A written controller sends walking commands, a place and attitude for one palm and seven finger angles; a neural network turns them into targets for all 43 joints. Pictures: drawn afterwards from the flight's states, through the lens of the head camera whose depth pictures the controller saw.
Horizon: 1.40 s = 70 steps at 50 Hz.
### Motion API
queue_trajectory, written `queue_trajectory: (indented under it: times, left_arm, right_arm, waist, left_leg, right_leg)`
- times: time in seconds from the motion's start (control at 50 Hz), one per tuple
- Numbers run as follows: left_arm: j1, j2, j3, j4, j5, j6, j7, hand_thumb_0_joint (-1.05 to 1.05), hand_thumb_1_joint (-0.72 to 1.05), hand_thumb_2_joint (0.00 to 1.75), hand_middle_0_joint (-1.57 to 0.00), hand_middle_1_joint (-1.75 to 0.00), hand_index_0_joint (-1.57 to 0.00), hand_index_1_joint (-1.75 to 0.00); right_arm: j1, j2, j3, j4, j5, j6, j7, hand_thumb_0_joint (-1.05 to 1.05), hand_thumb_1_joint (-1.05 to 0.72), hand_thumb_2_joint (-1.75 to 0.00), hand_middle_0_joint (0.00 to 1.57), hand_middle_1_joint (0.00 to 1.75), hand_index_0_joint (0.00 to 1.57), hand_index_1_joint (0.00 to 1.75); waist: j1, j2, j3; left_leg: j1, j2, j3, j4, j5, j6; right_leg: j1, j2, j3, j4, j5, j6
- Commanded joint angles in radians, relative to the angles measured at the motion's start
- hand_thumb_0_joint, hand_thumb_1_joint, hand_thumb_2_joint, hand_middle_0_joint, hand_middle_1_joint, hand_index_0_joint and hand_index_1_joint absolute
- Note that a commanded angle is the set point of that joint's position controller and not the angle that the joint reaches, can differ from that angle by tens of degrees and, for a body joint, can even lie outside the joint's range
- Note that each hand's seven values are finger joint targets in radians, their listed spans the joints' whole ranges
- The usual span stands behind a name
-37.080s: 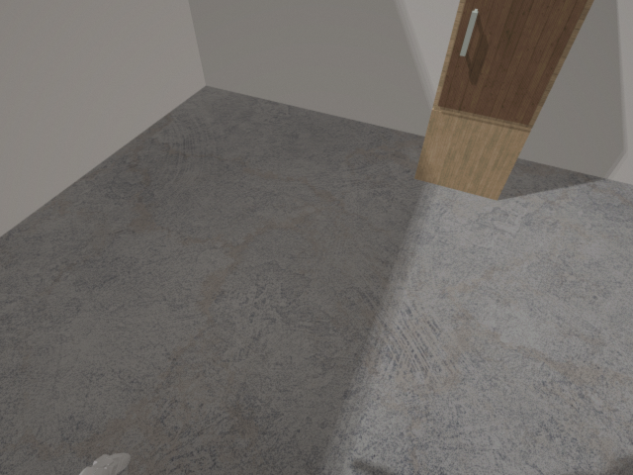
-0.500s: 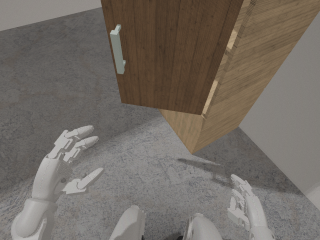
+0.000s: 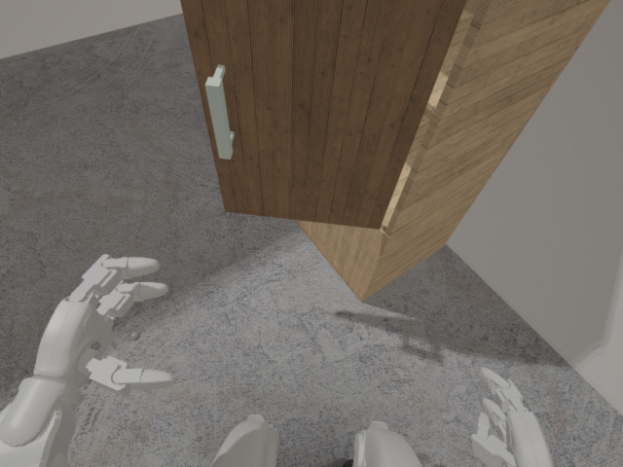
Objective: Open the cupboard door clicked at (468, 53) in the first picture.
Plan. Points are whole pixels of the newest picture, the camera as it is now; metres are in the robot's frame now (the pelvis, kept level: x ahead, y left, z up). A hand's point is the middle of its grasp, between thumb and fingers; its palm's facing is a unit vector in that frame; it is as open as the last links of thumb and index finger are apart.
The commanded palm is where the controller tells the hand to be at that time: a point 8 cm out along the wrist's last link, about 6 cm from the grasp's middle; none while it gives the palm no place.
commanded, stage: raise the hand with hooked fingers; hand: left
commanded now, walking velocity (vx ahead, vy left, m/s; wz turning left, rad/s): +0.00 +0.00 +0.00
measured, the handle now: (223, 114) +0.62 +0.18 +0.05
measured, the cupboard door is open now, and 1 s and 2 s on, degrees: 49 49 49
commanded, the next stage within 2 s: move the hooked fingers beside the handle in 0.96 s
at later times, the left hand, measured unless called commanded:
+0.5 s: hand (98, 278) +0.31 +0.27 +0.07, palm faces -0.02 -1.00 -0.07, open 14.0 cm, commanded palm +0.28 +0.31 +0.06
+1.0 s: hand (113, 286) +0.30 +0.25 +0.06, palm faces -0.04 -1.00 -0.06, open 14.0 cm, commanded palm +0.28 +0.30 +0.06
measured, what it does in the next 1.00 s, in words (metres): stands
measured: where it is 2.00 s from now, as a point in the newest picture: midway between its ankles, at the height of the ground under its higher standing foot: outside the picture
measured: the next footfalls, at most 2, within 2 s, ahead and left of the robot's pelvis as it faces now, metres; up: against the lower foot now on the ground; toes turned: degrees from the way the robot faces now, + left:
none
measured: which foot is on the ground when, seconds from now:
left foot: down 0.00-1.00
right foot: down 0.00-1.00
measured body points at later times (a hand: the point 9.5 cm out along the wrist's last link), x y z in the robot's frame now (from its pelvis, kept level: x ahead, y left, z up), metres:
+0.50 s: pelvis +0.02 -0.01 +0.01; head +0.10 +0.00 +0.45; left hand +0.30 +0.32 +0.07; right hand +0.18 -0.26 -0.07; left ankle +0.03 +0.08 -0.65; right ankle +0.04 -0.13 -0.65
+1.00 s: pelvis +0.01 -0.02 +0.01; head +0.09 -0.01 +0.45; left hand +0.30 +0.30 +0.07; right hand +0.17 -0.27 -0.07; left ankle +0.03 +0.08 -0.65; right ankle +0.04 -0.13 -0.65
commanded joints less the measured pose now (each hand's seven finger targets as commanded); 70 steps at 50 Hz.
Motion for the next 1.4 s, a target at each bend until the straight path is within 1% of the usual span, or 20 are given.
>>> queue_trajectory:
  times: [0.0, 0.1, 0.12, 0.24, 0.3, 0.38, 0.46, 0.52, 0.6, 0.7, 0.78, 0.82, 0.88, 0.94, 1.04, 1.1, 1.22, 1.3, 1.34, 1.38]
  left_arm:
    - [-0.084, 0.195, 0.153, -0.224, -0.048, -0.072, 0.030, 0.00, -0.45, 0.32, -0.30, -1.17, -0.30, -1.17]
    - [-0.166, 0.175, 0.110, -0.098, -0.030, -0.054, -0.014, 0.00, -0.50, 0.30, -0.30, -1.20, -0.30, -1.20]
    - [-0.184, 0.191, 0.121, -0.084, -0.031, -0.048, -0.032, 0.00, -0.50, 0.30, -0.30, -1.20, -0.30, -1.20]
    - [-0.279, 0.301, 0.214, -0.095, -0.068, -0.041, -0.112, 0.00, -0.50, 0.30, -0.30, -1.20, -0.30, -1.20]
    - [-0.292, 0.328, 0.255, -0.062, -0.090, -0.056, -0.118, 0.00, -0.50, 0.30, -0.30, -1.20, -0.30, -1.20]
    - [-0.307, 0.333, 0.265, 0.029, -0.087, -0.050, -0.130, 0.00, -0.50, 0.30, -0.30, -1.20, -0.30, -1.20]
    - [-0.318, 0.330, 0.260, 0.100, -0.100, -0.019, -0.176, 0.00, -0.50, 0.30, -0.30, -1.20, -0.30, -1.20]
    - [-0.318, 0.326, 0.244, 0.051, -0.107, -0.022, -0.196, 0.00, -0.50, 0.30, -0.30, -1.20, -0.30, -1.20]
    - [-0.311, 0.357, 0.275, 0.045, -0.106, -0.048, -0.172, 0.00, -0.50, 0.30, -0.30, -1.20, -0.30, -1.20]
    - [-0.348, 0.362, 0.294, 0.073, -0.107, -0.077, -0.144, 0.00, -0.50, 0.30, -0.30, -1.20, -0.30, -1.20]
    - [-0.331, 0.354, 0.268, 0.049, -0.088, -0.074, -0.153, 0.00, -0.50, 0.30, -0.30, -1.20, -0.30, -1.20]
    - [-0.330, 0.360, 0.267, 0.039, -0.089, -0.072, -0.164, 0.00, -0.50, 0.30, -0.30, -1.20, -0.30, -1.20]
    - [-0.331, 0.346, 0.263, 0.065, -0.097, -0.069, -0.166, 0.00, -0.50, 0.30, -0.30, -1.20, -0.30, -1.20]
    - [-0.349, 0.355, 0.286, 0.092, -0.110, -0.073, -0.165, 0.00, -0.50, 0.30, -0.30, -1.20, -0.30, -1.20]
    - [-0.367, 0.338, 0.259, 0.103, -0.105, -0.069, -0.178, 0.00, -0.50, 0.30, -0.30, -1.20, -0.30, -1.20]
    - [-0.509, 0.346, 0.230, 0.121, -0.088, -0.068, -0.180, 0.00, -0.50, 0.30, -0.30, -1.20, -0.30, -1.20]
    - [-0.650, 0.375, 0.224, 0.165, -0.061, -0.073, -0.172, 0.00, -0.50, 0.30, -0.30, -1.20, -0.30, -1.20]
    - [-0.649, 0.395, 0.237, 0.211, -0.044, -0.052, -0.154, 0.00, -0.50, 0.30, -0.30, -1.20, -0.30, -1.20]
    - [-0.666, 0.429, 0.273, 0.269, -0.037, -0.035, -0.142, 0.00, -0.50, 0.30, -0.30, -1.20, -0.30, -1.20]
    - [-0.699, 0.416, 0.263, 0.314, -0.031, -0.026, -0.133, 0.00, -0.50, 0.30, -0.30, -1.20, -0.30, -1.20]
  right_arm:
    - [0.005, -0.132, -0.054, -0.138, 0.002, -0.048, -0.002, 0.00, -0.90, -0.90, 0.20, 0.30, 0.20, 0.30]
    - [0.015, -0.147, -0.048, -0.132, 0.003, -0.032, 0.002, 0.00, -0.90, -0.90, 0.20, 0.30, 0.20, 0.30]
    - [0.019, -0.151, -0.049, -0.132, 0.005, -0.030, 0.001, 0.00, -0.90, -0.90, 0.20, 0.30, 0.20, 0.30]
    - [0.024, -0.155, -0.047, -0.129, 0.005, -0.034, -0.008, 0.00, -0.90, -0.90, 0.20, 0.30, 0.20, 0.30]
    - [0.025, -0.151, -0.044, -0.118, 0.001, -0.037, -0.008, 0.00, -0.90, -0.90, 0.20, 0.30, 0.20, 0.30]
    - [0.031, -0.154, -0.044, -0.107, 0.004, -0.031, -0.005, 0.00, -0.90, -0.90, 0.20, 0.30, 0.20, 0.30]
    - [0.040, -0.161, -0.047, -0.113, 0.011, -0.023, -0.005, 0.00, -0.90, -0.90, 0.20, 0.30, 0.20, 0.30]
    - [0.048, -0.163, -0.051, -0.121, 0.011, -0.029, 0.002, 0.00, -0.90, -0.90, 0.20, 0.30, 0.20, 0.30]
    - [0.054, -0.163, -0.055, -0.122, 0.006, -0.028, 0.008, 0.00, -0.90, -0.90, 0.20, 0.30, 0.20, 0.30]
    - [0.045, -0.158, -0.050, -0.125, 0.006, -0.017, 0.008, 0.00, -0.90, -0.90, 0.20, 0.30, 0.20, 0.30]
    - [0.045, -0.152, -0.050, -0.134, 0.010, -0.016, 0.008, 0.00, -0.90, -0.90, 0.20, 0.30, 0.20, 0.30]
    - [0.053, -0.156, -0.050, -0.135, 0.010, -0.015, 0.006, 0.00, -0.90, -0.90, 0.20, 0.30, 0.20, 0.30]
    - [0.038, -0.152, -0.045, -0.134, 0.013, -0.015, 0.003, 0.00, -0.90, -0.90, 0.20, 0.30, 0.20, 0.30]
    - [0.043, -0.152, -0.043, -0.129, 0.011, -0.014, -0.002, 0.00, -0.90, -0.90, 0.20, 0.30, 0.20, 0.30]
    - [0.039, -0.152, -0.041, -0.131, 0.012, -0.017, -0.002, 0.00, -0.90, -0.90, 0.20, 0.30, 0.20, 0.30]
    - [0.049, -0.160, -0.040, -0.110, 0.010, -0.018, -0.013, 0.00, -0.90, -0.90, 0.20, 0.30, 0.20, 0.30]
    - [0.061, -0.160, -0.037, -0.087, 0.009, -0.021, -0.022, 0.00, -0.90, -0.90, 0.20, 0.30, 0.20, 0.30]
    - [0.077, -0.164, -0.040, -0.091, 0.007, -0.009, -0.015, 0.00, -0.90, -0.90, 0.20, 0.30, 0.20, 0.30]
    - [0.079, -0.166, -0.039, -0.089, 0.008, 0.008, -0.011, 0.00, -0.90, -0.90, 0.20, 0.30, 0.20, 0.30]
    - [0.080, -0.164, -0.037, -0.088, 0.010, 0.021, -0.008, 0.00, -0.90, -0.90, 0.20, 0.30, 0.20, 0.30]
  waist:
    - [0.035, 0.118, -0.257]
    - [-0.008, 0.090, -0.181]
    - [-0.011, 0.079, -0.202]
    - [0.017, 0.113, -0.331]
    - [0.019, 0.093, -0.318]
    - [0.014, 0.094, -0.282]
    - [0.010, 0.070, -0.293]
    - [0.016, 0.105, -0.346]
    - [0.011, 0.050, -0.304]
    - [0.014, 0.080, -0.258]
    - [0.015, 0.132, -0.300]
    - [0.010, 0.099, -0.320]
    - [0.006, 0.088, -0.264]
    - [0.004, 0.054, -0.269]
    - [0.004, 0.066, -0.271]
    - [-0.029, 0.058, -0.252]
    - [-0.022, 0.127, -0.310]
    - [-0.009, 0.104, -0.359]
    - [-0.007, 0.070, -0.350]
    - [-0.017, 0.064, -0.326]
  left_leg:
    - [0.250, -0.012, -0.102, -0.252, 0.301, -0.057]
    - [0.208, -0.009, -0.099, -0.245, 0.237, -0.052]
    - [0.210, -0.011, -0.093, -0.241, 0.241, -0.049]
    - [0.279, -0.012, -0.088, -0.224, 0.384, -0.050]
    - [0.264, -0.013, -0.084, -0.212, 0.399, -0.045]
    - [0.238, -0.011, -0.079, -0.224, 0.366, -0.044]
    - [0.218, -0.016, -0.062, -0.222, 0.351, -0.034]
    - [0.262, -0.014, -0.063, -0.219, 0.418, -0.031]
    - [0.222, -0.014, -0.061, -0.214, 0.386, -0.029]
    - [0.175, -0.016, -0.051, -0.219, 0.293, -0.028]
    - [0.216, -0.018, -0.045, -0.235, 0.286, -0.025]
    - [0.225, -0.015, -0.049, -0.229, 0.315, -0.022]
    - [0.190, -0.017, -0.050, -0.233, 0.255, -0.023]
    - [0.173, -0.017, -0.047, -0.220, 0.261, -0.023]
    - [0.170, -0.018, -0.046, -0.219, 0.240, -0.022]
    - [0.156, -0.012, -0.053, -0.194, 0.235, -0.019]
    - [0.203, -0.009, -0.065, -0.204, 0.240, -0.027]
    - [0.214, -0.008, -0.068, -0.207, 0.302, -0.029]
    - [0.173, -0.009, -0.058, -0.206, 0.282, -0.028]
    - [0.147, -0.010, -0.050, -0.205, 0.259, -0.026]
  right_leg:
    - [0.161, 0.068, 0.012, -0.127, 0.124, -0.038]
    - [0.112, 0.069, 0.013, -0.139, 0.100, -0.034]
    - [0.123, 0.068, 0.018, -0.145, 0.110, -0.031]
    - [0.207, 0.068, 0.033, -0.142, 0.217, -0.035]
    - [0.214, 0.075, 0.036, -0.142, 0.237, -0.037]
    - [0.205, 0.067, 0.035, -0.151, 0.212, -0.033]
    - [0.234, 0.064, 0.050, -0.168, 0.226, -0.029]
    - [0.250, 0.065, 0.055, -0.167, 0.275, -0.031]
    - [0.248, 0.070, 0.057, -0.167, 0.254, -0.031]
    - [0.238, 0.066, 0.074, -0.177, 0.164, -0.035]
    - [0.249, 0.059, 0.080, -0.189, 0.163, -0.029]
    - [0.259, 0.065, 0.080, -0.183, 0.197, -0.029]
    - [0.245, 0.062, 0.083, -0.199, 0.135, -0.028]
    - [0.253, 0.063, 0.089, -0.194, 0.147, -0.026]
    - [0.247, 0.059, 0.094, -0.196, 0.124, -0.027]
    - [0.196, 0.065, 0.093, -0.179, 0.125, -0.027]
    - [0.165, 0.062, 0.083, -0.162, 0.120, -0.033]
    - [0.193, 0.063, 0.071, -0.146, 0.176, -0.034]
    - [0.212, 0.060, 0.079, -0.152, 0.175, -0.026]
    - [0.205, 0.058, 0.083, -0.158, 0.162, -0.023]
